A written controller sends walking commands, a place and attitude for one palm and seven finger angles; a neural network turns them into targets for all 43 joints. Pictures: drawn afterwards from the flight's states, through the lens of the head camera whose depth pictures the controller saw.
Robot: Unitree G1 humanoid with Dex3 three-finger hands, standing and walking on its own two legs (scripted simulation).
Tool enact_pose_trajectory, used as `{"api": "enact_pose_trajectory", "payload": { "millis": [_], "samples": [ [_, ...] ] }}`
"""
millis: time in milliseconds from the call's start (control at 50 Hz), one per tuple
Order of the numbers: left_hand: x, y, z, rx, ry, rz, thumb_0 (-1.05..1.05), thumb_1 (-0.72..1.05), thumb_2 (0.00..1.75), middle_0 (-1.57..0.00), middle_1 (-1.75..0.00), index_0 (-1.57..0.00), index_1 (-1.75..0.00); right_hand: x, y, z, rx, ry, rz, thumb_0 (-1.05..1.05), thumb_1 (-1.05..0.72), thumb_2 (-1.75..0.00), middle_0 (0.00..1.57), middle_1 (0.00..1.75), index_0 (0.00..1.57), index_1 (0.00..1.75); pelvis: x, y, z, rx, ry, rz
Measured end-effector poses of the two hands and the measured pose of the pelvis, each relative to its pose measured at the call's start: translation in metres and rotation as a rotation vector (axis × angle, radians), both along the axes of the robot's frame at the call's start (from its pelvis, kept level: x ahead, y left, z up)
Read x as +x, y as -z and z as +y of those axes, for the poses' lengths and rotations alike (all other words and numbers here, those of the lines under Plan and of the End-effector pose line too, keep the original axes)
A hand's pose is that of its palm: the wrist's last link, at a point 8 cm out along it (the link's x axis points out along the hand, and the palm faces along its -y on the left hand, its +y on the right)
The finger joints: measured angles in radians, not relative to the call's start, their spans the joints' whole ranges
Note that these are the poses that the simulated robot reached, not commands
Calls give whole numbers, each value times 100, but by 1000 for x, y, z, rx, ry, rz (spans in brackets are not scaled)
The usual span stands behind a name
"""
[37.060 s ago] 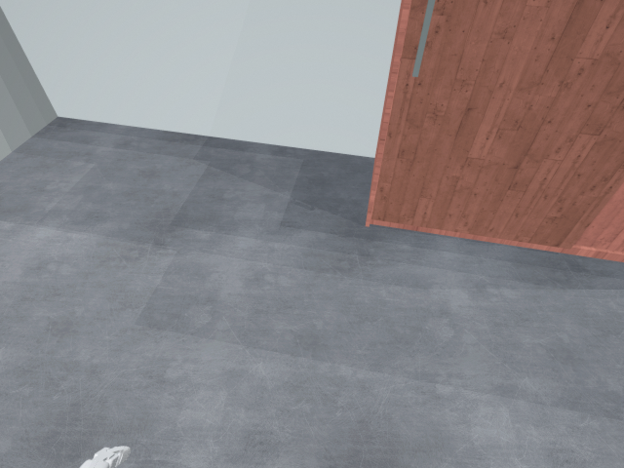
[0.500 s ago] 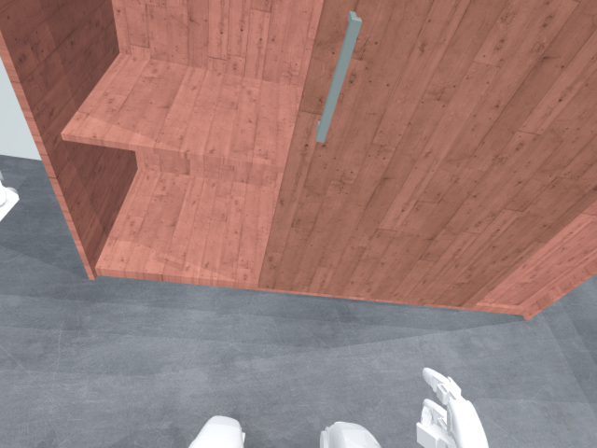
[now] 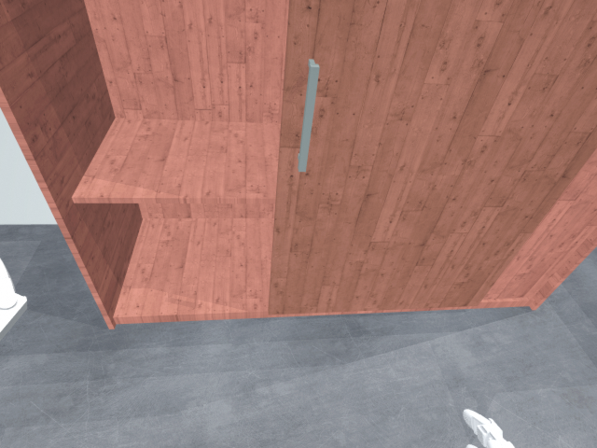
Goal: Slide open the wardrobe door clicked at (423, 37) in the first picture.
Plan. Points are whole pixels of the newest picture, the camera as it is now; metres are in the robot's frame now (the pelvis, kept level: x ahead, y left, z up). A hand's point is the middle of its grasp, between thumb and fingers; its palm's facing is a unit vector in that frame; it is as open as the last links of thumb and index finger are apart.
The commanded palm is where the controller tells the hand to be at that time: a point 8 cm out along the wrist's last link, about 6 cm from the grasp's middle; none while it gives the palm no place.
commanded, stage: stop stepping back and stand still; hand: left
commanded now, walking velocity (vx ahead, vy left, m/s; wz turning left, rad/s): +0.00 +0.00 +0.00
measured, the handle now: (306, 119) +0.74 +0.06 +0.11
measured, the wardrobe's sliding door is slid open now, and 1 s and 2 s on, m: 0.55 0.55 0.55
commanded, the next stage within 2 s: let the arm hang, fingers relaxed in 0.12 s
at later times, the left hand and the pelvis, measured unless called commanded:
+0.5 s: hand out of the picture +0.09 +0.18 -0.13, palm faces +0.07 -0.98 -0.17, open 7.4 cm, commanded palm none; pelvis +0.01 +0.01 +0.01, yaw +6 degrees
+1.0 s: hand out of the picture +0.01 +0.24 -0.14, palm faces +0.08 -0.97 -0.23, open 7.4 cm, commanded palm none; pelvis +0.00 +0.05 +0.03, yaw +5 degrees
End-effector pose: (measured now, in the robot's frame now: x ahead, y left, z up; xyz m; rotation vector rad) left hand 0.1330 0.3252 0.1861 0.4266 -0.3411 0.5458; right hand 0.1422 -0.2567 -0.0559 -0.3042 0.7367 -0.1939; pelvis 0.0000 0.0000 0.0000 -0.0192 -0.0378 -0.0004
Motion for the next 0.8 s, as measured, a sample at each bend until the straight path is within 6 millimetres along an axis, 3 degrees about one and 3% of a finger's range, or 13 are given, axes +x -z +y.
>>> {"api": "enact_pose_trajectory", "payload": {
  "millis": [60, 120, 200, 240, 260, 300, 360, 400, 440, 500, 540, 640, 800],
  "samples": [
    [21, 10, -11, -70, 52, -19, 2, 89, 90, -21, -30, -21, -30, 10, -1, 13, 10, -19, -65, 1, -90, -89, 20, 30, 20, 30, -8, 3, 5, 15, -4, -34],
    [35, -10, -29, -18, 134, -30, 2, 89, 90, -21, -30, -21, -30, 11, -6, 34, 69, -66, -81, 1, -90, -89, 20, 30, 20, 30, -15, -6, 0, 23, -27, -36],
    [25, -49, -44, 208, 192, -6, 2, 89, 90, -21, -30, -21, -30, 9, -4, 51, 162, -95, -72, 1, -90, -89, 20, 30, 20, 30, -12, -14, -9, 18, -33, -7],
    [20, -52, -44, 310, 183, 59, 2, 89, 90, -21, -30, -21, -30, 9, 7, 53, 195, -109, -43, 1, -90, -89, 20, 30, 21, 30, -7, -13, -10, 11, -48, 12],
    [24, -40, -39, 303, 167, 141, 1, 89, 90, -21, -30, -21, -30, 9, 17, 52, 206, -121, -3, 1, -90, -89, 20, 30, 21, 30, -4, -13, -8, 7, -64, 22],
    [33, 8, -24, 165, 105, 351, 0, 89, 90, -21, -30, -21, -30, 7, 38, 48, 221, -121, 89, 1, -90, -89, 20, 30, 21, 30, 1, -14, -4, 10, -91, 37],
    [32, 108, -14, -129, 4, 678, 0, 90, 90, -20, -29, -20, -29, -1, 60, 40, 215, -107, 206, 1, -90, -89, 20, 30, 21, 30, 9, -11, 2, 25, -115, 47],
    [19, 177, -26, -291, -9, 898, 0, 90, 90, -20, -29, -20, -29, -10, 69, 34, 189, -94, 267, 1, -90, -89, 20, 30, 21, 30, 12, -6, 6, 24, -126, 47],
    [-6, 235, -50, -429, 17, 1112, 1, 91, 90, -19, -29, -19, -29, -22, 69, 29, 154, -70, 334, 1, -90, -89, 20, 30, 21, 30, 12, -7, 8, 35, -124, 38],
    [-54, 292, -95, -610, 87, 1374, 1, 91, 90, -20, -29, -19, -29, -43, 56, 24, 98, -29, 418, 1, -90, -89, 20, 30, 20, 30, 12, -12, 10, 41, -109, 30],
    [-68, 302, -94, -706, 22, 1366, -4, 99, 90, -21, -29, -20, -29, -57, 47, 22, 58, -19, 475, 1, -90, -89, 20, 30, 20, 30, 10, -17, 10, 30, -115, 33],
    [-96, 308, -72, -699, 0, 1481, -6, 101, 90, -21, -30, -21, -29, -82, 39, 25, 19, 7, 573, 1, -90, -89, 20, 30, 20, 30, 6, -25, 18, 2, -115, 39],
    [-129, 297, -40, -660, -76, 1598, -1, 94, 90, -20, -29, -20, -29, -89, 50, 58, 96, 14, 577, 1, -90, -89, 20, 30, 20, 30, 3, -30, 36, 2, -101, 30]
  ]
}}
